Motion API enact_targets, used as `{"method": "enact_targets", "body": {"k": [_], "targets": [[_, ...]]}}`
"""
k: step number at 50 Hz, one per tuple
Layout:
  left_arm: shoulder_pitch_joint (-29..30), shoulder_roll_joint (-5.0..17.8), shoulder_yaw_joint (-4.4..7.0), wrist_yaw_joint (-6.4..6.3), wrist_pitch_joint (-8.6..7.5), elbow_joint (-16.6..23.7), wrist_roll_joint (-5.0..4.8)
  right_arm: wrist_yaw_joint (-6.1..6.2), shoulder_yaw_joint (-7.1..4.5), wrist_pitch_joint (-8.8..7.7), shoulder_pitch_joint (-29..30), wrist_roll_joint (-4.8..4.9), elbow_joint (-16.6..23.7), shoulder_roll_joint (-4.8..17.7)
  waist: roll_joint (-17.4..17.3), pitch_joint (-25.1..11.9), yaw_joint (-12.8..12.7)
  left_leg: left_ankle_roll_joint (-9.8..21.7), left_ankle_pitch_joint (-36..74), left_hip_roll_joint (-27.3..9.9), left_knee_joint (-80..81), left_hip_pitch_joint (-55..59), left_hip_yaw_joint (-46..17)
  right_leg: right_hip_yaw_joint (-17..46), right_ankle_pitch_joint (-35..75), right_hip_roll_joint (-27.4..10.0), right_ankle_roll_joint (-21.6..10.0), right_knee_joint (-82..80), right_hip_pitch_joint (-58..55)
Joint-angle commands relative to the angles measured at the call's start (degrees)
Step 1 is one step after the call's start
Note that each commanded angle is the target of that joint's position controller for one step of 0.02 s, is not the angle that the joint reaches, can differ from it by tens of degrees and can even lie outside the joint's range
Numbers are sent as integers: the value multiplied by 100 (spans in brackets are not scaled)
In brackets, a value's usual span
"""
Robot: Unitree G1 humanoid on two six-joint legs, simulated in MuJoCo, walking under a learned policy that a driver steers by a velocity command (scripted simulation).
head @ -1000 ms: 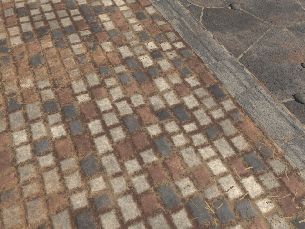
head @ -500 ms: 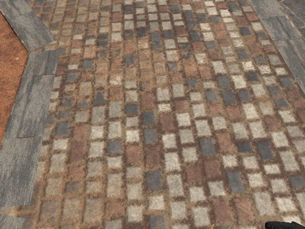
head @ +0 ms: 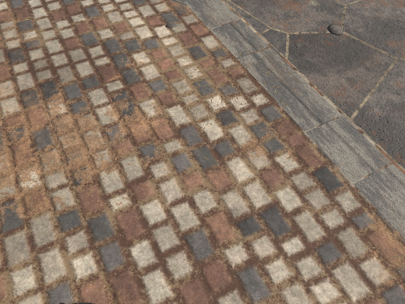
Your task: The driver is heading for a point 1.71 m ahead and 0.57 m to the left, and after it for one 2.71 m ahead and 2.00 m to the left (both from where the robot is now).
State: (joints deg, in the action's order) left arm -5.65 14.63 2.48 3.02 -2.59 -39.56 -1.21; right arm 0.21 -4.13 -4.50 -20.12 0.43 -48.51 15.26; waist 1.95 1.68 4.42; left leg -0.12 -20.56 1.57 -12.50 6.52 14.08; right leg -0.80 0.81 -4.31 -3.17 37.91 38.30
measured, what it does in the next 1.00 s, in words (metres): walks ahead, turning left: right foot, then left foot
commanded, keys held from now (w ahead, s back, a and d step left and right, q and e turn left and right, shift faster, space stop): w+q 1.00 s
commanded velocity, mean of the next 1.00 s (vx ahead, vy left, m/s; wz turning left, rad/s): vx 0.50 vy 0.00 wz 0.38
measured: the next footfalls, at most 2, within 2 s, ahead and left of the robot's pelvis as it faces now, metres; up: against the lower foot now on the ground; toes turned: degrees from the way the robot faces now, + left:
right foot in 0.08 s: +0.23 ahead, -0.11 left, +0.00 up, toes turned -4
left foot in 0.62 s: +0.50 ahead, +0.15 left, +0.00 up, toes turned +17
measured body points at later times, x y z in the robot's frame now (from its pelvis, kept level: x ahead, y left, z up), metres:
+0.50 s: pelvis +0.29 -0.01 +0.01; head +0.31 +0.00 +0.46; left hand +0.29 +0.28 -0.12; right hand +0.49 -0.23 -0.10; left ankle +0.44 +0.17 -0.68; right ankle +0.19 -0.11 -0.73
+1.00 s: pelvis +0.57 +0.09 +0.01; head +0.59 +0.12 +0.46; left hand +0.68 +0.41 -0.07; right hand +0.74 -0.15 -0.09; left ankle +0.46 +0.14 -0.73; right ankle +0.81 +0.02 -0.69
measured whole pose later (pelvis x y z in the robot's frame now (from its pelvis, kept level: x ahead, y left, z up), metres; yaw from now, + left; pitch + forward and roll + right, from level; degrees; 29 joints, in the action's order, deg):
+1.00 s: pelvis +0.57 +0.09 +0.01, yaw +27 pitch +2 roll +0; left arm -0.8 15.9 2.5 0.8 -5.8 -38.9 0.0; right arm 0.6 -4.2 -2.4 -19.2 1.4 -42.3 16.2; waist 2.2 1.9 4.7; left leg 4.6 -16.9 6.3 -22.1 -6.6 -8.9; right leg 5.5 1.9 -2.6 3.4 32.0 35.1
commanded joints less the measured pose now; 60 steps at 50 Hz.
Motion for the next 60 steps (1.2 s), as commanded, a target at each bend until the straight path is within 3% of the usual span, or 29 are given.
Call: {"method": "enact_targets", "body": {"k": [1,3,4,5,6,7,9,10,15,20,25,28,30,31,32,33,34,35,36,37,41,46,51,54,55,56,57,58,60], "targets": [[491,392,105,77,-102,691,12,37,-232,76,-165,93,136,1106,-513,271,-252,850,5252,-1870,-363,-1,-496,-315,-795,361,-297,-277,-298],[-729,852,348,5,-83,431,18,58,-212,168,-23,103,66,1224,-690,-490,-1069,708,6338,-1686,-1943,-163,-421,-493,-886,752,-579,-674,-2039],[-1697,1217,501,-107,-59,186,47,76,-125,147,41,92,120,1088,-526,-1082,-1539,534,5299,-1458,-3359,-1372,-439,62,-393,333,-809,-599,-3893],[-2127,1876,595,-178,-80,57,176,-34,165,31,-735,23,274,190,880,-2105,-1081,163,387,-375,-5921,-3876,-682,2990,-960,-1574,-1823,-702,-6356],[-2336,1381,465,-203,-106,138,178,-95,76,-148,-423,198,125,619,512,-2933,-1414,172,-1390,114,-6833,-4346,-2141,4518,-1172,-2099,-2058,-1673,-6452],[-1878,1161,371,-198,-139,124,193,-114,-78,-196,336,411,418,1031,362,-1839,-1390,223,-1051,-213,-6892,-4854,-2247,3341,-870,-1831,-1619,-1843,-5689],[-1095,701,251,-187,-207,73,147,-44,-42,-146,661,216,484,799,31,-694,-854,206,-182,-779,-5979,-4643,-1981,1841,-256,-1321,-1147,-2095,-4022],[-868,516,208,-175,-265,91,182,-31,-80,-37,443,166,393,761,183,-514,-623,175,135,-936,-5768,-4240,-2008,1362,-226,-1130,-1020,-2333,-3482],[-681,639,299,-211,-474,-152,242,7,-42,279,348,145,338,406,67,-41,-355,-35,1024,-1027,-5128,-4255,-2086,260,184,-1007,-934,-3062,-2794],[-799,806,345,-334,-415,-320,208,-136,37,182,1163,79,579,264,46,190,-625,-31,2512,-906,-3334,-4356,-1711,-681,284,-792,-669,-3141,-3124],[-1222,1021,437,-371,-231,-572,68,-307,79,177,1931,74,995,268,-5,450,-896,223,2079,-771,-2514,-4754,-1324,-920,690,-1187,-609,-2808,-4162],[-1058,1241,498,-420,-96,-561,-5,-372,-27,211,1706,83,1124,474,236,119,-585,540,1231,-358,-2423,-4140,-906,-1115,2937,-1262,-416,-1936,-4549],[-840,1314,494,-449,-5,-507,-63,-327,-278,245,455,119,877,895,253,-602,184,881,1155,156,-2124,-2402,-671,-1327,3950,-1022,-173,-139,-4191],[-875,1166,420,-472,-37,-447,0,-220,-487,294,-497,119,645,1337,-133,-1118,617,1149,1351,-43,-1914,-686,-1343,-1348,2650,-776,102,1496,-3008],[-1469,254,147,-392,-173,-147,242,-157,-596,272,-438,157,643,2003,-1790,-1487,-106,2207,672,-1559,-1555,1257,-4486,-970,-2898,381,522,3634,-303],[-1059,555,127,-316,-424,-62,45,-204,-462,165,-562,89,864,1654,-1185,-2418,196,2608,-215,-2079,-549,1826,-6360,507,-3585,703,457,4406,479],[-419,905,214,-265,-555,107,-178,-224,-365,92,-388,42,828,1274,-807,-1642,349,2239,115,-1956,-351,1414,-5581,667,-3047,386,303,4334,987],[-299,865,184,-288,-623,150,-132,-224,-310,50,-40,83,859,1092,-425,-1094,110,2020,634,-1717,-396,606,-4839,632,-2530,122,208,3843,889],[-287,885,211,-337,-630,85,42,-215,-244,46,388,95,933,874,-192,-720,-152,1854,1310,-1479,-392,-240,-4233,606,-2238,-76,237,3326,518],[-400,952,260,-347,-577,60,126,-185,-182,39,627,25,1042,724,-290,-612,-360,1801,1865,-1314,-288,-806,-3863,645,-2020,-200,278,3035,74],[-354,692,210,-343,-346,160,209,-55,-228,26,585,41,1080,931,-312,-350,-515,1774,2844,-1020,-35,-1755,-3173,412,-1538,-170,608,1971,-287],[696,449,83,-273,-363,434,156,64,-263,122,209,87,976,1050,-638,-170,-88,1313,2114,-555,-184,-2161,-2754,260,291,296,739,-228,-829],[939,760,193,-156,-481,568,73,98,-259,206,-89,119,875,999,-806,-179,-56,1158,1571,-902,-821,-1470,-3583,521,-6,436,513,-969,-1055],[-121,1010,357,-186,-567,317,115,93,-199,231,134,69,964,798,-924,-603,-644,871,2265,-658,-1825,-1470,-3567,388,-292,378,122,-1286,-2453],[-949,1268,425,-222,-585,234,228,68,-70,209,110,-16,1055,474,-471,-1380,-981,664,1755,-352,-3266,-2038,-3158,1156,-514,-454,-252,-1133,-3858],[-1594,1711,547,-198,-512,-18,288,71,33,152,-765,144,1111,133,1367,-2098,-698,209,-612,514,-5228,-4103,-2421,3771,-1729,-1663,-1235,-1560,-5808],[-1660,1279,461,-148,-488,-56,111,78,-2,127,-846,203,979,573,1331,-1884,-793,151,-1237,219,-6084,-4961,-2581,4821,-3126,-1893,-1287,-2033,-5809],[-1383,919,357,-165,-457,-6,76,68,-90,135,-241,191,1020,910,687,-1088,-931,130,-736,6,-6361,-5203,-2583,4063,-3242,-1663,-1072,-2155,-5145],[-888,730,264,-173,-385,-2,176,64,-89,108,563,20,1240,849,75,-272,-778,145,-80,-328,-5947,-4976,-2287,2768,-1871,-1206,-910,-2300,-3786]]}}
